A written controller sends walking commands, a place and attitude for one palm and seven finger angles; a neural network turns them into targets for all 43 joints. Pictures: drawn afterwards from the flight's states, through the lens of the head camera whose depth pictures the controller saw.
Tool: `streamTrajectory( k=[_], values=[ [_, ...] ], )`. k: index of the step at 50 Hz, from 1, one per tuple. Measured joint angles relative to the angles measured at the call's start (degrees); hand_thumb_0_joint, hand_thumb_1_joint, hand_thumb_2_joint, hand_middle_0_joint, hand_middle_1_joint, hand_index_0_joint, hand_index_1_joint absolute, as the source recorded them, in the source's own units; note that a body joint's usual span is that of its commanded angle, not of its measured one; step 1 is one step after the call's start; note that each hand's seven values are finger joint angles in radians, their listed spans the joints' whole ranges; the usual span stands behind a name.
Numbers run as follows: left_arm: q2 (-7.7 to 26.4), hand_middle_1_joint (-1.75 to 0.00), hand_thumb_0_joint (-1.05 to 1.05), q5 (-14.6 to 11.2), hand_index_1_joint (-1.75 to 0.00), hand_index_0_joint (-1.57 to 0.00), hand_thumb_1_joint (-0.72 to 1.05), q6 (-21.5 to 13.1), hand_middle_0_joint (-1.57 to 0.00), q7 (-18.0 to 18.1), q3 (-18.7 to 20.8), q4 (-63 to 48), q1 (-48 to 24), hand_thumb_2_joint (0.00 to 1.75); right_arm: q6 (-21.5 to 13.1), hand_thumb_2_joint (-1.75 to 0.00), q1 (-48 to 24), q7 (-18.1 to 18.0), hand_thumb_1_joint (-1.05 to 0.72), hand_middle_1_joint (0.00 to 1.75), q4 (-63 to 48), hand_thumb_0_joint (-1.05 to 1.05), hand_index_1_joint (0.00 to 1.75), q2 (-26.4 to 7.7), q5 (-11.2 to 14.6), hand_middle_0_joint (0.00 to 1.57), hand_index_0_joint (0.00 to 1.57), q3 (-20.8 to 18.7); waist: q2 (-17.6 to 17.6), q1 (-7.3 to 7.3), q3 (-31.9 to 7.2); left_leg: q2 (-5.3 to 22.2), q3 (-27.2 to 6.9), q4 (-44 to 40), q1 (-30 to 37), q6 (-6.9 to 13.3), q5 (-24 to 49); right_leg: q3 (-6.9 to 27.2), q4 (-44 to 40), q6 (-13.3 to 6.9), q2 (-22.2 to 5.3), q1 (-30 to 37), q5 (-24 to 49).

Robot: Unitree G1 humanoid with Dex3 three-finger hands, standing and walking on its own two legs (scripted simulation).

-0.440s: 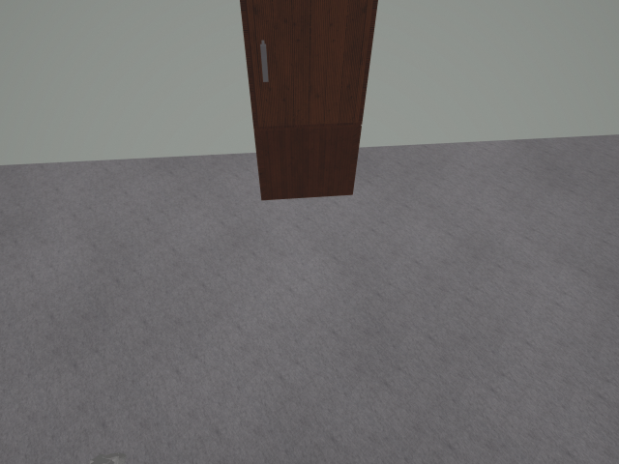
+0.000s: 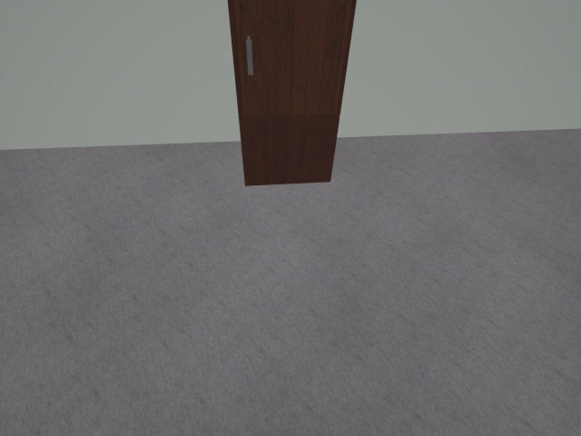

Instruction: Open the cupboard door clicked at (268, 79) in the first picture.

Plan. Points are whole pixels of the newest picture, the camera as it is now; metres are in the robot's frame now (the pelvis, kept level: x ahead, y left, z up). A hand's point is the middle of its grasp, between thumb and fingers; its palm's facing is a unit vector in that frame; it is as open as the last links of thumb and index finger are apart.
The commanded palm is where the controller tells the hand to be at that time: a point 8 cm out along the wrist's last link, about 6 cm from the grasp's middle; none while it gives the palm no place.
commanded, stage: stand and wait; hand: left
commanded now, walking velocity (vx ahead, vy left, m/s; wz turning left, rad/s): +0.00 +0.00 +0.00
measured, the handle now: (249, 55) +1.37 +0.24 -0.08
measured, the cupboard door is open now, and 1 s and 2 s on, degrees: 0 0 0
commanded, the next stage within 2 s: look at it before walking up in 0.38 s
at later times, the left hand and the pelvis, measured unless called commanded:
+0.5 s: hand out of the picture +0.07 +0.25 -0.15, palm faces -0.03 -0.94 -0.33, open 7.4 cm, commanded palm none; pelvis -0.01 +0.00 +0.00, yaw +0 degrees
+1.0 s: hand out of the picture +0.07 +0.24 -0.15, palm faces -0.04 -0.94 -0.33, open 7.4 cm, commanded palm none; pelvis +0.00 +0.00 +0.00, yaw -1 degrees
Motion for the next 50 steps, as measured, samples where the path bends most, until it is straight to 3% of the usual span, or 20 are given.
streamTrajectory(
  k=[50],
  values=[
    [0.54, -0.29, 0.01, 0.11, -0.30, -0.21, 0.90, -0.31, -0.20, 0.04, -0.07, 2.12, -0.16, 0.90, -0.04, -0.90, -0.08, 0.21, -0.91, 0.30, 2.99, 0.01, 0.30, -0.57, 0.33, 0.21, 0.21, 0.10, 0.18, -0.12, 0.30, 0.39, 0.70, -3.73, 2.00, -0.17, 1.99, 0.70, -3.55, -0.04, 0.36, 1.61, 2.20]
  ],
)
